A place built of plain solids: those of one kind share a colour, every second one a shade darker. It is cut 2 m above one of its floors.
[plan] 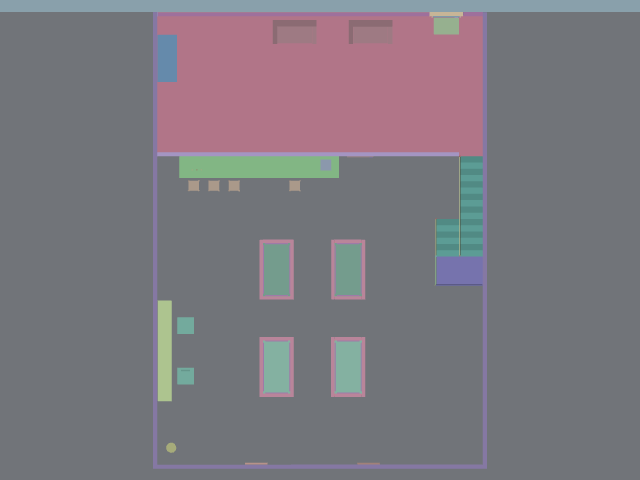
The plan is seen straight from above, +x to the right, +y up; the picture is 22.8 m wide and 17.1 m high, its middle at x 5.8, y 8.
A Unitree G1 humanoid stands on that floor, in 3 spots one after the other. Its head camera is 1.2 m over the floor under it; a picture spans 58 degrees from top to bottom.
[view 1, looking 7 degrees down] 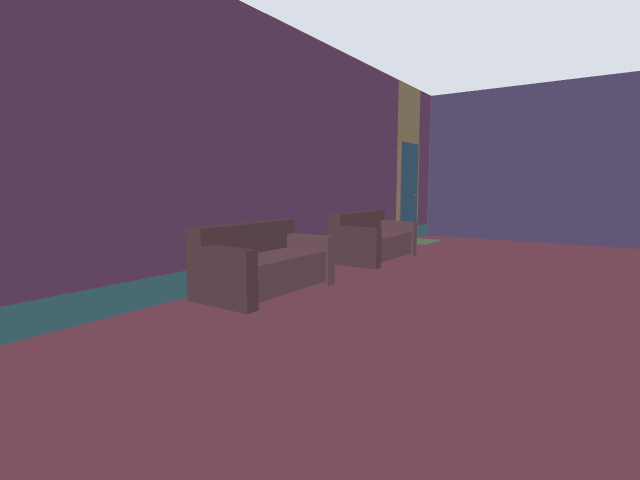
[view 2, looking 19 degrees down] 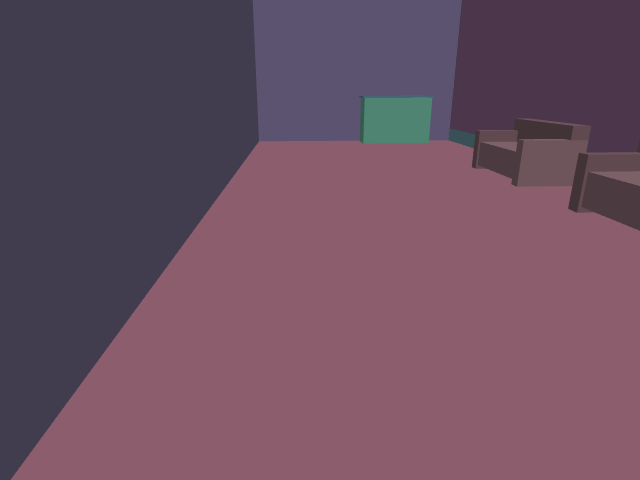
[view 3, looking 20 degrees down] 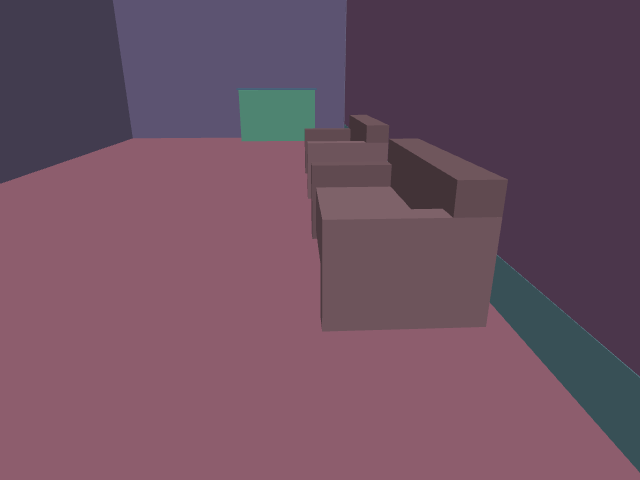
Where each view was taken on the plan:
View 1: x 1.20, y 12.18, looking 34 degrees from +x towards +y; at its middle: sofa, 5.25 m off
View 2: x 11.19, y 12.08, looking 177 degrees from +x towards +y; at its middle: upper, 3.69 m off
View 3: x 10.30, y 14.87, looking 177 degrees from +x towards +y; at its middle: sofa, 2.90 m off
